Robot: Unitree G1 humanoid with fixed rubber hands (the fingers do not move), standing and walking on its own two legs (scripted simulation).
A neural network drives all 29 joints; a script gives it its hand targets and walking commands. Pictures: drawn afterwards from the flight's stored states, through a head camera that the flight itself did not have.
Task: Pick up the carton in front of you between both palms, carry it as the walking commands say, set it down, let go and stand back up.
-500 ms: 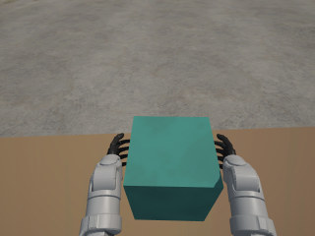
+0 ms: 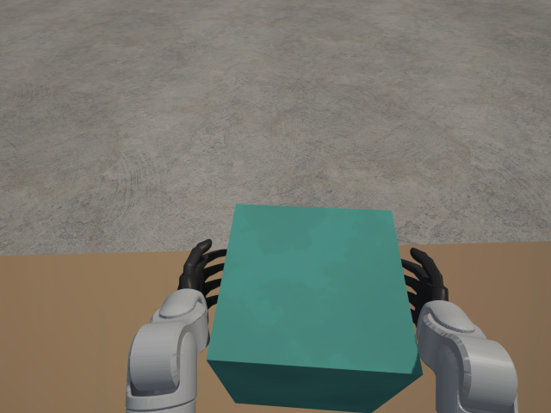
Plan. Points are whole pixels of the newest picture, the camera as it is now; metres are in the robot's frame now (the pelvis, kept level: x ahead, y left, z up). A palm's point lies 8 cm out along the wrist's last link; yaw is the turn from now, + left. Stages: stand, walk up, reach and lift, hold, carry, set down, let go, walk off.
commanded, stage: carry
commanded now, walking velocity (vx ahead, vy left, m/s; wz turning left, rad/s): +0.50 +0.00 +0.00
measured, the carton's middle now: (307, 314) +0.25 -0.02 +0.02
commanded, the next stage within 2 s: none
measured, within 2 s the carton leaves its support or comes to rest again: neither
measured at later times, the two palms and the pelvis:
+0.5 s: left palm (196, 159) +0.53 +0.17 +0.09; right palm (357, 167) +0.49 -0.12 +0.10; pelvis +0.29 +0.05 +0.02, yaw -5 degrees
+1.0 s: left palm (225, 78) +0.92 +0.16 +0.08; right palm (335, 76) +0.93 -0.15 +0.06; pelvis +0.62 -0.01 +0.00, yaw -1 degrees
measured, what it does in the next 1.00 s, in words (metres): walks ahead: left foot, then right foot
